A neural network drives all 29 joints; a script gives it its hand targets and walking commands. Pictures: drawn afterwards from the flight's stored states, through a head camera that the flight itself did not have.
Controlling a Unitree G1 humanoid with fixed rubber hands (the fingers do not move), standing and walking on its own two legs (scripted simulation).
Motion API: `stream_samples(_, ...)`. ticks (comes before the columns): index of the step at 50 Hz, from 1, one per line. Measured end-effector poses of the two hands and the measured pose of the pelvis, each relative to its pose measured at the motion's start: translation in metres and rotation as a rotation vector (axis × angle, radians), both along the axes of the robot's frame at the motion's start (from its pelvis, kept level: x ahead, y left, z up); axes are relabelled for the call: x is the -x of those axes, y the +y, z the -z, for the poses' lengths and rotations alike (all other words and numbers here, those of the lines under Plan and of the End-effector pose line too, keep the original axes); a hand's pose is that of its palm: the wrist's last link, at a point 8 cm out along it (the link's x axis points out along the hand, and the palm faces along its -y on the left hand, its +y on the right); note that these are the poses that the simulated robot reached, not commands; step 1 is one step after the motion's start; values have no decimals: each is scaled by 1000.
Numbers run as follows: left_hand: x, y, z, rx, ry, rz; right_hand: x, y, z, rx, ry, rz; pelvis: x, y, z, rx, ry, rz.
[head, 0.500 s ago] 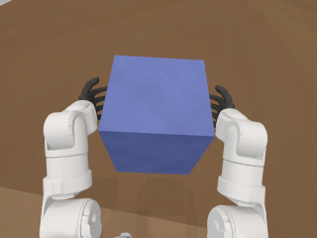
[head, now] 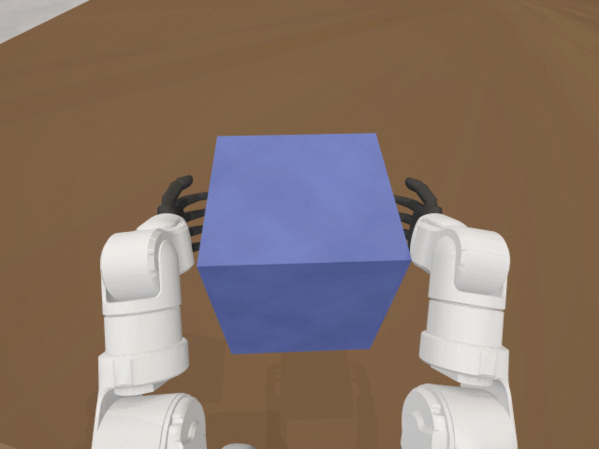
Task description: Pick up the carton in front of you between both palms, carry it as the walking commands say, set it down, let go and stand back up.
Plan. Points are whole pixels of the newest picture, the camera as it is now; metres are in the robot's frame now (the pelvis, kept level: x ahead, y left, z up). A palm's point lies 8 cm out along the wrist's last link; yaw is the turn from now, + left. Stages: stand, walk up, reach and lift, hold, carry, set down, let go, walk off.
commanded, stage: carry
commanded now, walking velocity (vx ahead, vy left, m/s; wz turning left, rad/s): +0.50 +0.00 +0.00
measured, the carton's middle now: (299, 250) +0.38 +0.03 +0.06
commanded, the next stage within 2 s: none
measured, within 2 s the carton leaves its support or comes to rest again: neither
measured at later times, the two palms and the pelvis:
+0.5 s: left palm (259, 90) +0.70 +0.13 +0.13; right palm (423, 117) +0.64 -0.17 +0.13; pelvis +0.33 +0.04 +0.02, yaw -3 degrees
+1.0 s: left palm (255, 42) +0.94 +0.17 +0.12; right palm (382, 55) +0.94 -0.13 +0.11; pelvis +0.68 +0.02 +0.01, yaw -2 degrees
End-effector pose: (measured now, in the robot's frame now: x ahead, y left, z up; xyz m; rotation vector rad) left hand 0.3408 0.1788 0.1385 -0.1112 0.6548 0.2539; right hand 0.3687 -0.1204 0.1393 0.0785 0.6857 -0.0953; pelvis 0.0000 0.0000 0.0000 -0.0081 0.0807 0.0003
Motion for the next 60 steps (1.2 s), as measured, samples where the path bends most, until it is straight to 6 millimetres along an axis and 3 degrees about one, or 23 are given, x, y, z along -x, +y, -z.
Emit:
stream_samples(5,-56,29,-27,-2,-69,-70,-71,30,-19,-39,-66,-43,-62,4,-12,-18,23,-12)
stream_samples(10,-144,38,-41,2,-123,-19,-142,37,-32,-7,-126,-17,-141,21,-2,-16,42,6)
stream_samples(12,-184,32,-38,3,-127,38,-166,31,-29,23,-131,21,-169,29,5,-19,41,12)
stream_samples(15,-234,11,-24,18,-51,124,-187,10,-16,48,-55,99,-203,38,-2,-15,37,21)
stream_samples(19,-286,-23,-8,49,36,206,-208,-21,-2,44,34,208,-249,46,-17,9,42,39)
stream_samples(22,-323,-42,-1,72,43,233,-235,-37,1,36,40,262,-286,47,-23,23,48,42)
stream_samples(26,-372,-52,11,77,34,230,-287,-48,9,25,36,273,-341,39,-23,29,54,49)
stream_samples(31,-436,-51,26,49,-8,174,-373,-50,29,10,-3,190,-422,17,-4,6,36,30)
stream_samples(35,-466,-37,41,11,17,95,-432,-37,46,4,22,88,-470,5,-5,13,44,28)
stream_samples(39,-480,-19,47,36,55,6,-466,-19,52,-22,64,48,-518,-2,-19,-9,48,9)
stream_samples(43,-510,-9,40,2,59,0,-501,-8,51,12,62,-7,-570,0,-26,-25,47,5)
stream_samples(52,-629,-10,21,3,-101,130,-586,-10,26,66,-98,85,-705,28,-4,-34,3,50)
stream_samples(60,-710,-31,16,-27,29,254,-633,-27,25,46,36,196,-792,33,-28,6,-7,71)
